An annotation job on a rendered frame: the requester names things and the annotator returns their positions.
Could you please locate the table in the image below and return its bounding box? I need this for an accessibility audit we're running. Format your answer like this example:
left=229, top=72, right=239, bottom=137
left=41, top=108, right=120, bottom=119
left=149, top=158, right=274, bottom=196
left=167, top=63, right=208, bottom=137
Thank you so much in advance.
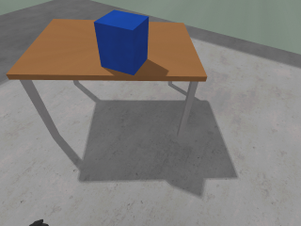
left=7, top=19, right=208, bottom=138

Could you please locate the carton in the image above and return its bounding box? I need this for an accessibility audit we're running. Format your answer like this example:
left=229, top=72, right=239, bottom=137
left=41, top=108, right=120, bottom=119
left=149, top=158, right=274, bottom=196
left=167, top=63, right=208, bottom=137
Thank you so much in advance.
left=94, top=9, right=149, bottom=75

